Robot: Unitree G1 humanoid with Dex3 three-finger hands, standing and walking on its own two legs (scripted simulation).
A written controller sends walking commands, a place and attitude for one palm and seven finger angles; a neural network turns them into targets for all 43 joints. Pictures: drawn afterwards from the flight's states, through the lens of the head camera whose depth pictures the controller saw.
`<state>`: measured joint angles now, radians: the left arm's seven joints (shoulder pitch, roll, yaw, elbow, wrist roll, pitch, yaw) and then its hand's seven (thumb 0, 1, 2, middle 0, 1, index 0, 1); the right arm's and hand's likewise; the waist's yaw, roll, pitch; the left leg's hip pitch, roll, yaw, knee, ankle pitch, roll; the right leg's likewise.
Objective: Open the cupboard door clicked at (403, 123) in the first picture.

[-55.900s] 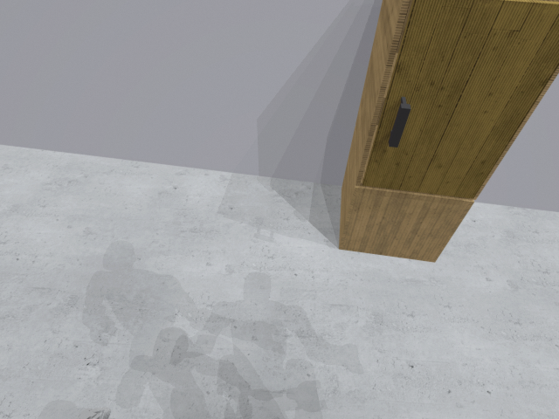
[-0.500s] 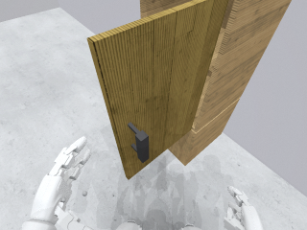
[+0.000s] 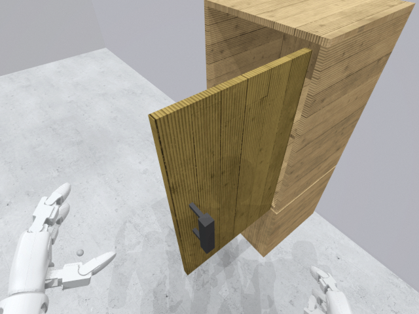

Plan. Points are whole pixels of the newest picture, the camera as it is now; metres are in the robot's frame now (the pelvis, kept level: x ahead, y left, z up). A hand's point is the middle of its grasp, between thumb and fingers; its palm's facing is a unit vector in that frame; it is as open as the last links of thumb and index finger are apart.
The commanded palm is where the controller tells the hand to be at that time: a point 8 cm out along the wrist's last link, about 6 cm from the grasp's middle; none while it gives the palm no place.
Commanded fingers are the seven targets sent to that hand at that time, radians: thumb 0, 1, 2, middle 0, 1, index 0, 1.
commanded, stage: draw the hand back to the body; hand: left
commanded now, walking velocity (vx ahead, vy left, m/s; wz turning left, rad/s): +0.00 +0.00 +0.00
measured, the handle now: (200, 227) +0.32 +0.06 -0.05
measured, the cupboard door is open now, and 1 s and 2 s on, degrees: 90 90 90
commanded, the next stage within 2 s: step back with the hand held close in 0.68 s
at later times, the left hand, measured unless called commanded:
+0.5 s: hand (46, 220) +0.19 +0.25 +0.17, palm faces +0.46 -0.80 -0.39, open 7.7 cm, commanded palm +0.14 +0.29 +0.19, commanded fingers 0.00 0.90 0.90 -0.20 -0.30 -0.20 -0.30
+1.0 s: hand (52, 218) +0.19 +0.25 +0.17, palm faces +0.39 -0.79 -0.47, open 7.4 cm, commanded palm +0.14 +0.28 +0.19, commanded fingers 0.00 0.90 0.90 -0.20 -0.30 -0.20 -0.30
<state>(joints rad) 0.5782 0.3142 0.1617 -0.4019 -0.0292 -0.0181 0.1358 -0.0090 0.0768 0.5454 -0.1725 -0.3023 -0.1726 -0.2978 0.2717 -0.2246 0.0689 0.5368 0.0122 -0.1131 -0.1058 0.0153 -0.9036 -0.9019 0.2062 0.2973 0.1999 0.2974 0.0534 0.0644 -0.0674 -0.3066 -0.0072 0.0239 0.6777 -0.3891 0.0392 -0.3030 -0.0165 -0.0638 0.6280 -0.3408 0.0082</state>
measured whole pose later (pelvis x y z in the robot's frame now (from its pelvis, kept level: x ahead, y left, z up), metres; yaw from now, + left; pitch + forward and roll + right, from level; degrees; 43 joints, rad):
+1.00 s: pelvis -0.01 -0.01 +0.02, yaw -3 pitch -1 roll -1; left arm 0.50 0.36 0.39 -0.40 -0.03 -0.15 0.11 0.01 0.89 0.90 -0.20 -0.30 -0.20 -0.30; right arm 0.17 -0.24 0.02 0.60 -0.01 -0.07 -0.07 0.01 -0.90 -0.90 0.21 0.30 0.20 0.30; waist 0.03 0.05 0.02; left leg -0.17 0.02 0.06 0.43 -0.24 0.02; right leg -0.18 0.02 -0.03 0.37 -0.17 -0.01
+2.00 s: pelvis -0.17 +0.00 +0.01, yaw -1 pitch +2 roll -3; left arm 0.53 0.42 0.48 -0.55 -0.05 -0.24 0.17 0.01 0.88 0.90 -0.21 -0.30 -0.21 -0.30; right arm 0.17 -0.17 0.00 0.65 -0.02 -0.17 -0.04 0.01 -0.90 -0.90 0.21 0.30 0.20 0.30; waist 0.05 0.01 0.00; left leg -0.48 0.07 0.07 0.42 0.01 0.05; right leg -0.24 0.08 -0.01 0.85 -0.53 0.00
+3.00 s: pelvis -0.28 +0.02 +0.02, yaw -6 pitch -1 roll +0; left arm 0.52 0.38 0.40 -0.41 -0.02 -0.20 0.15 0.01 0.88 0.90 -0.21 -0.30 -0.21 -0.30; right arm 0.21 -0.19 0.04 0.62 0.00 -0.14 -0.06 0.01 -0.90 -0.90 0.21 0.30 0.20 0.30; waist 0.03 -0.01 -0.01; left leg -0.21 0.01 0.07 0.46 -0.23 0.02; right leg -0.25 0.00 -0.06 0.45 -0.18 -0.02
